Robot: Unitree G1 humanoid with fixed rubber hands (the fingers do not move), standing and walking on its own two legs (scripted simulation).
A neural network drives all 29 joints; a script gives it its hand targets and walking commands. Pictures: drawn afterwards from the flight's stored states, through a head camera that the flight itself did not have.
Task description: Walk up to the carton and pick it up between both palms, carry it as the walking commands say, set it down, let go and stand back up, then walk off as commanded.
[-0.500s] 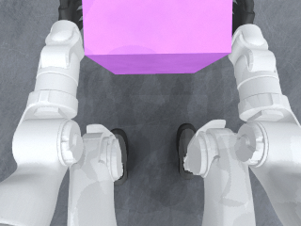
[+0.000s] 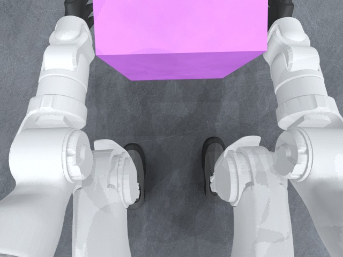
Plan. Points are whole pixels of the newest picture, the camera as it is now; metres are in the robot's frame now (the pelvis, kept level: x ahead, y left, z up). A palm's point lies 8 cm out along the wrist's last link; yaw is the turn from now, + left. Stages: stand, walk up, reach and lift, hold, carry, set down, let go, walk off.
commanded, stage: set down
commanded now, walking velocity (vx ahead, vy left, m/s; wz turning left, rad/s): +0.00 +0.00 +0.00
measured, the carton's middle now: (177, 37) +0.53 -0.01 -0.22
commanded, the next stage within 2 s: none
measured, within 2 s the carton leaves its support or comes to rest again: rests again in 0.82 s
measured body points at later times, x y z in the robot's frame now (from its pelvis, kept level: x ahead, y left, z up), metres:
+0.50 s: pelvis +0.00 +0.00 -0.01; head +0.35 +0.00 +0.28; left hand +0.56 +0.17 -0.15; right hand +0.54 -0.19 -0.15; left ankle +0.12 +0.12 -0.34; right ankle +0.13 -0.13 -0.34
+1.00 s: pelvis +0.00 +0.00 +0.01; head +0.36 +0.00 +0.27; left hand +0.55 +0.18 -0.17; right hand +0.53 -0.20 -0.17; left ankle +0.12 +0.12 -0.34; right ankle +0.13 -0.13 -0.34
